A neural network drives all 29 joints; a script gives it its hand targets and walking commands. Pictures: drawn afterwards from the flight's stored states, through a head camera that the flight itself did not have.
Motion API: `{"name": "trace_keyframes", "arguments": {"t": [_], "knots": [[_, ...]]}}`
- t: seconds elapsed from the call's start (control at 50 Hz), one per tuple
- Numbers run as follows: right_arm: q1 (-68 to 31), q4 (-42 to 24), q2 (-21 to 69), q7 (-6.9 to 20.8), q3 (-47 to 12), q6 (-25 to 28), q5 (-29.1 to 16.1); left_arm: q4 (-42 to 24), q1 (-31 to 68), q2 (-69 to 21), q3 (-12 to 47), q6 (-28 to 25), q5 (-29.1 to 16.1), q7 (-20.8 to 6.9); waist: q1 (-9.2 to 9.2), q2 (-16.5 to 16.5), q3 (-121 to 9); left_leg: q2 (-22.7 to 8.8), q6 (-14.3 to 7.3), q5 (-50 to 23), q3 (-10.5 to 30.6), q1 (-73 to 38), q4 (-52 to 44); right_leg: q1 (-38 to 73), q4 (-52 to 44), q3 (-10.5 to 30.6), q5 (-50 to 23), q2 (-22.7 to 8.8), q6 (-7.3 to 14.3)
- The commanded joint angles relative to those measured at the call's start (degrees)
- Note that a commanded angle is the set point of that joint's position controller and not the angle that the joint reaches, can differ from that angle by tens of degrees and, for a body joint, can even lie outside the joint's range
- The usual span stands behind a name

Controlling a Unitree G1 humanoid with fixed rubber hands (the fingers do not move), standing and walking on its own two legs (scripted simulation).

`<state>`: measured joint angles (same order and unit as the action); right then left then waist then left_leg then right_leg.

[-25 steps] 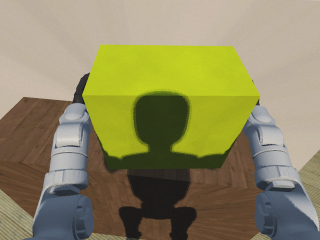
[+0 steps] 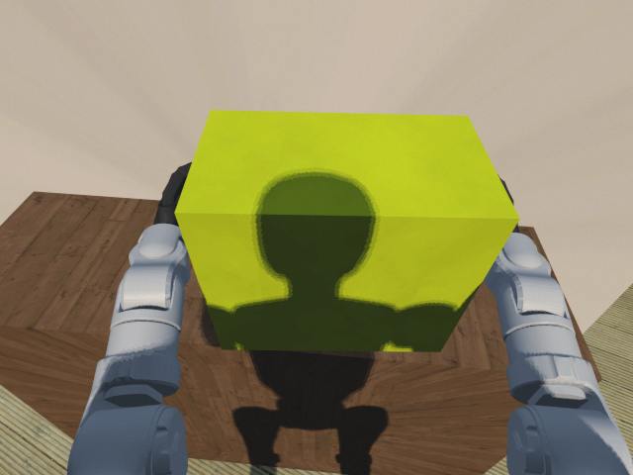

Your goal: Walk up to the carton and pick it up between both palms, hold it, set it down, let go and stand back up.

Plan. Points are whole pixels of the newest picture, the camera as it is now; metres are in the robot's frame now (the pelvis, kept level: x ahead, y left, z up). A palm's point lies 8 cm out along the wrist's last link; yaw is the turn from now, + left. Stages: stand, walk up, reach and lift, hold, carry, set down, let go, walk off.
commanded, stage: set down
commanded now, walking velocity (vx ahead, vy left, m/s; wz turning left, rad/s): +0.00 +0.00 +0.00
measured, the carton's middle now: (335, 241) +0.37 -0.10 +0.11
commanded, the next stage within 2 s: none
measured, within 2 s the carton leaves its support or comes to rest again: rests again in 0.96 s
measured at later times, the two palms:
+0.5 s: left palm (189, 239) +0.41 +0.09 +0.12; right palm (499, 250) +0.31 -0.30 +0.11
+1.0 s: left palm (189, 252) +0.40 +0.10 +0.09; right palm (493, 260) +0.31 -0.30 +0.09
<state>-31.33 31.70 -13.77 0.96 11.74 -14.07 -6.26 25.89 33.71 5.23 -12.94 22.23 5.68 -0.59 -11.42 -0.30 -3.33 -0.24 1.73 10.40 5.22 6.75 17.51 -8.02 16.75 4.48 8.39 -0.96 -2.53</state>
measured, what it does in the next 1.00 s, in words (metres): stands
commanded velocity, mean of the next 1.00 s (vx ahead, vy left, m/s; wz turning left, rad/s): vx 0.00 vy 0.00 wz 0.00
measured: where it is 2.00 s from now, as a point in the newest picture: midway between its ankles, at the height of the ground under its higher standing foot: outside the picture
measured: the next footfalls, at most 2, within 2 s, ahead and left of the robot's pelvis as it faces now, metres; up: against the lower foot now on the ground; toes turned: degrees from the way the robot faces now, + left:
none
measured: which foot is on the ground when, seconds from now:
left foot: down 0.00-1.00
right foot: down 0.00-1.00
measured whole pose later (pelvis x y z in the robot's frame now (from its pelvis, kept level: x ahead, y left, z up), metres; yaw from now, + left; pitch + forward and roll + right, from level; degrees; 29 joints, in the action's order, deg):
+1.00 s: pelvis +0.00 +0.00 +0.00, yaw +0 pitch +4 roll +0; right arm -26.8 35.4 -12.0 2.9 15.2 -5.9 -1.5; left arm 36.0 31.8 4.6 -10.5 11.1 4.2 0.8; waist -10.5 0.5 -5.4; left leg -0.3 1.9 9.4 4.7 11.7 16.8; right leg -13.7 16.9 3.2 7.6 -1.4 -2.4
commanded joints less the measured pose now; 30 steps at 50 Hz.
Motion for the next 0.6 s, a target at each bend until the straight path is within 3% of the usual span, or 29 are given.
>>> {"name": "trace_keyframes", "arguments": {"t": [0.0, 0.58], "knots": [[-42.8, -19.4, 23.7, 8.9, -19.8, 5.7, -3.1, -12.8, 41.8, -28.3, 23.0, -4.3, -5.8, -9.2, -0.02, -1.8, -31.4, 3.7, 1.4, -13.3, -4.5, -11.8, -0.2, 6.1, 0.9, -8.7, -28.2, 4.2, -2.4], [-37.2, -16.6, 24.1, 10.4, -18.6, 10.7, 0.8, -7.1, 39.6, -28.8, 22.9, -11.5, -5.2, -7.8, 0.48, -2.5, -34.4, 3.7, 0.8, -11.6, -4.4, -8.0, -1.0, 5.8, 2.1, -8.7, -31.7, 3.8, -3.2]]}}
